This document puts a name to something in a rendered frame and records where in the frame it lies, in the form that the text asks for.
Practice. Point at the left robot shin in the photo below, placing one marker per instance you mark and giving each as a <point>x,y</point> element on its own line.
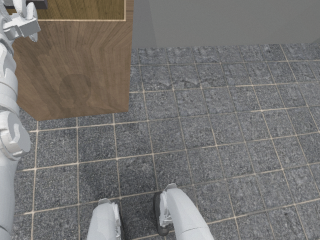
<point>117,231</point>

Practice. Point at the robot shin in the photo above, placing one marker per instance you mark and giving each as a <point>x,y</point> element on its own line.
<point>163,219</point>
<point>117,231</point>

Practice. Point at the right robot shin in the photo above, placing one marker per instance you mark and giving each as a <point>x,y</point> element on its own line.
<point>163,219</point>

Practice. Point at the robot left hand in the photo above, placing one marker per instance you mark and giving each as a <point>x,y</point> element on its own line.
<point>24,23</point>

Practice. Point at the cabinet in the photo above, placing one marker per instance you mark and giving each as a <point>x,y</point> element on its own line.
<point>77,67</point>

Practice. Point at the handle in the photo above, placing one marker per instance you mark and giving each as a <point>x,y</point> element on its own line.
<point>39,4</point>

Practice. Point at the drawer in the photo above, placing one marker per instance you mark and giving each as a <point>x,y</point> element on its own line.
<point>80,10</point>

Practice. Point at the robot left upper arm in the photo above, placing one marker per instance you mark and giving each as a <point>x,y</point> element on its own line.
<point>14,143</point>

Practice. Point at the left robot forearm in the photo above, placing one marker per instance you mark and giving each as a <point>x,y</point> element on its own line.
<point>8,79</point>

